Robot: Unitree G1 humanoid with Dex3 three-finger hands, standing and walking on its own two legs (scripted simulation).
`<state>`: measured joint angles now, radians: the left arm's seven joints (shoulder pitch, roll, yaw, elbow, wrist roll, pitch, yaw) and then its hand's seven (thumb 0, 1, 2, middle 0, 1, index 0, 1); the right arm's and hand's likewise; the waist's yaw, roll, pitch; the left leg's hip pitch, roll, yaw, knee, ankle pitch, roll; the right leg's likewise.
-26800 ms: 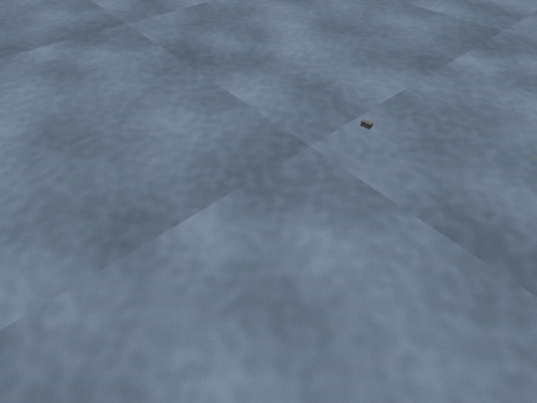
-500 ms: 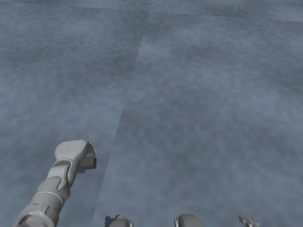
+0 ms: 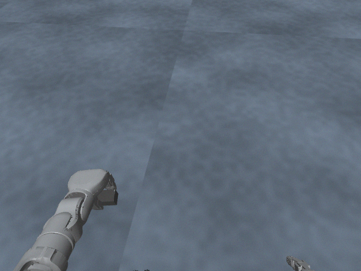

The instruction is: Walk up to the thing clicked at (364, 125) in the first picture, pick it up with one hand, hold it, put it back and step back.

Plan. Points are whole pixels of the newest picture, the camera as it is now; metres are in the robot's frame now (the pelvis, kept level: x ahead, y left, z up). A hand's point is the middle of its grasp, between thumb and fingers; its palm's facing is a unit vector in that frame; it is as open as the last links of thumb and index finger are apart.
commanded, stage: hold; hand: left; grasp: from above
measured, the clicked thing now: (103, 197) +0.33 +0.22 -0.10
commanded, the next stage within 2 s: crouch in 1.62 s
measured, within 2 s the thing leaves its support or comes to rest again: neither
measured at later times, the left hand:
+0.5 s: hand (93, 197) +0.31 +0.22 -0.03, palm faces -0.45 -0.03 -0.89, open 6.2 cm
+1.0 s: hand (91, 205) +0.28 +0.21 -0.01, palm faces -0.43 -0.03 -0.90, open 6.2 cm
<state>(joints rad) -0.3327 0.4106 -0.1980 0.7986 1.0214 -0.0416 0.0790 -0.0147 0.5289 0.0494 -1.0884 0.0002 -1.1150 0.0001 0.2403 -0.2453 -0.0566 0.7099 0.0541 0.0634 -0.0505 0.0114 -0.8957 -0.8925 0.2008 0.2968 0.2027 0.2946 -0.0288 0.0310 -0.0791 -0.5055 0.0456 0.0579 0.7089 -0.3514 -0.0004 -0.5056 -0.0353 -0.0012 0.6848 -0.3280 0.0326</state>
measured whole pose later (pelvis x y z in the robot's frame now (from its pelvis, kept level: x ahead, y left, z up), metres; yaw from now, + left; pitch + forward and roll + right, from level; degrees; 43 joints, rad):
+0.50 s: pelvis +0.00 -0.01 +0.01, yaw +0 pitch +5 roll +0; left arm -0.28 0.41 -0.22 0.70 1.00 -0.03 0.00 -0.01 0.55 0.01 -1.08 0.00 -1.11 0.00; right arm 0.22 -0.25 -0.05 0.67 0.07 0.12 -0.06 0.01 -0.89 -0.89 0.20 0.30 0.20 0.29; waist -0.01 0.04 -0.06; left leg -0.36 0.04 0.07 0.58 -0.30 -0.01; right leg -0.37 -0.03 0.00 0.58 -0.29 0.03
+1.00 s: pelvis -0.02 -0.01 +0.02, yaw +0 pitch +1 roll +1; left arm -0.25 0.42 -0.22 0.64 0.99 -0.04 -0.03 -0.01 0.56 0.00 -1.08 0.00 -1.11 0.00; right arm 0.19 -0.25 -0.03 0.67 0.07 0.12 -0.07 0.01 -0.90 -0.89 0.20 0.30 0.20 0.29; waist 0.01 0.05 -0.02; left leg -0.29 0.04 0.07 0.50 -0.24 -0.01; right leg -0.31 -0.03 0.00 0.52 -0.24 0.02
